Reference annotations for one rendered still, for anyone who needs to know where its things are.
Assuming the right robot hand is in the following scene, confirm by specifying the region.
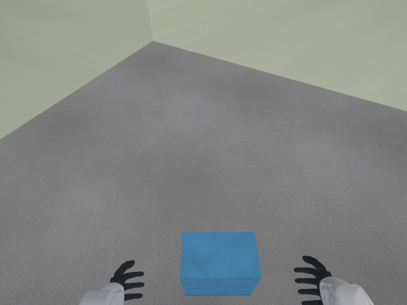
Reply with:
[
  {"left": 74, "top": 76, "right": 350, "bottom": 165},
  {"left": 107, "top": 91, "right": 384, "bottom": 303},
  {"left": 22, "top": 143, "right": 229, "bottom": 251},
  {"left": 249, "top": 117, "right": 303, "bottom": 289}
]
[{"left": 294, "top": 256, "right": 331, "bottom": 305}]

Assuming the robot right forearm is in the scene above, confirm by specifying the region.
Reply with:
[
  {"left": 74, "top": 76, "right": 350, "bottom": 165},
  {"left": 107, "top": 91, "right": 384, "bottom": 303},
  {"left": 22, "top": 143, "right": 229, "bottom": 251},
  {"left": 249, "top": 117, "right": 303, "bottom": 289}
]
[{"left": 319, "top": 276, "right": 374, "bottom": 305}]

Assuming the left robot hand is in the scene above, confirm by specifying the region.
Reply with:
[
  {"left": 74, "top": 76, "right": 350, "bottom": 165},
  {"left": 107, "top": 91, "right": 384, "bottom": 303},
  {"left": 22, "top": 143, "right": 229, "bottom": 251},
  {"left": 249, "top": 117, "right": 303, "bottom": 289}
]
[{"left": 110, "top": 260, "right": 144, "bottom": 301}]

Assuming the carton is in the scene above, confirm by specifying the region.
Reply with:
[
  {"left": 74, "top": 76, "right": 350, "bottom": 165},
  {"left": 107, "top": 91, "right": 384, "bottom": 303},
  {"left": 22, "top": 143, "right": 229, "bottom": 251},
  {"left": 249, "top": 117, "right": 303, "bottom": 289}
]
[{"left": 180, "top": 231, "right": 261, "bottom": 296}]

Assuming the robot left forearm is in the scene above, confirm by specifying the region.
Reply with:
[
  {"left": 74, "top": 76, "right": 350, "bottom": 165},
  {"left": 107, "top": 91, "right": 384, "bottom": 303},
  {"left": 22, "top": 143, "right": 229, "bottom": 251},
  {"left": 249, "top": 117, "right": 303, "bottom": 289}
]
[{"left": 78, "top": 282, "right": 125, "bottom": 305}]

